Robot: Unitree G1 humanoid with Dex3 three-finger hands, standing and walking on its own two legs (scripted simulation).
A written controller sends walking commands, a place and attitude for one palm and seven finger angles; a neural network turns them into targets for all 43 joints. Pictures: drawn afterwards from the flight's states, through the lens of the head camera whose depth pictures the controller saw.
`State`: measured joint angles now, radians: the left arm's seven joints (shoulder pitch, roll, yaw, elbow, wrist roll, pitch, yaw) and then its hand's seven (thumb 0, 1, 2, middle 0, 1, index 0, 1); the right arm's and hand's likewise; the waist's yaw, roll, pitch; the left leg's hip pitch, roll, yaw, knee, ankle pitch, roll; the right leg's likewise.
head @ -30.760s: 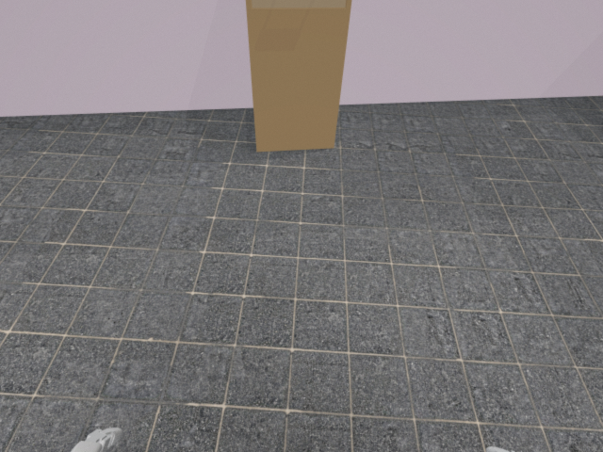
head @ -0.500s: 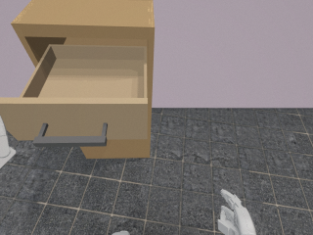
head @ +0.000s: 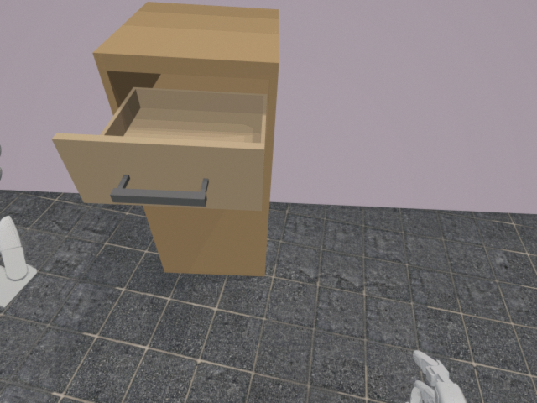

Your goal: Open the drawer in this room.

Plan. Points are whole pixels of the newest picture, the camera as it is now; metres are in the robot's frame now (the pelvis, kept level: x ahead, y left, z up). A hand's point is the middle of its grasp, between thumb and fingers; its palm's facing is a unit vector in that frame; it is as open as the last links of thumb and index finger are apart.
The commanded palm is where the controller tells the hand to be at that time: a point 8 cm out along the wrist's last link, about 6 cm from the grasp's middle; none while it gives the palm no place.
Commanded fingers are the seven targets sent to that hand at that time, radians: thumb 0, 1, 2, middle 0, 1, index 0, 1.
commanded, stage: stop stepping back and stand still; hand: left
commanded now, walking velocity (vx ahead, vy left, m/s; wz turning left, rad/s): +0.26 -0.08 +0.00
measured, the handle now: (162, 189) +0.48 +0.23 +0.04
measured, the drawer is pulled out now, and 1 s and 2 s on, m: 0.29 0.29 0.29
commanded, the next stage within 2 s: let the arm hang, fingers relaxed in 0.38 s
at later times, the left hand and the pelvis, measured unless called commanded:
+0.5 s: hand (23, 270) +0.18 +0.24 +0.22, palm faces +0.42 -0.77 -0.49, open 7.4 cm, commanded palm none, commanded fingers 0.00 0.90 0.90 -0.20 -0.30 -0.20 -0.30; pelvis -0.01 +0.00 +0.00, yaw +0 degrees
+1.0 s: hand out of the picture -0.01 +0.20 -0.16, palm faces +0.04 -0.97 -0.23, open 7.1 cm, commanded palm none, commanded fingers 0.00 0.90 0.90 -0.20 -0.30 -0.20 -0.30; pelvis -0.01 +0.00 +0.01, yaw +0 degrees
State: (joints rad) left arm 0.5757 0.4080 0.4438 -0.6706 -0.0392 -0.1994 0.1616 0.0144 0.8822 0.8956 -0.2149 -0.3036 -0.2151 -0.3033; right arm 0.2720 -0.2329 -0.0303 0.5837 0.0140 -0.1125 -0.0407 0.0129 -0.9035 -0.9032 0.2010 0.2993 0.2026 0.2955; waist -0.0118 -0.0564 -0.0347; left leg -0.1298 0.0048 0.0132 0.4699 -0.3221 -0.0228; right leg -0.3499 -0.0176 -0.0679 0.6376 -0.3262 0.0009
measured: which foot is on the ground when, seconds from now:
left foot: down 0.00-1.00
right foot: down 0.00-0.32, up 0.34-0.52, down 0.54-1.00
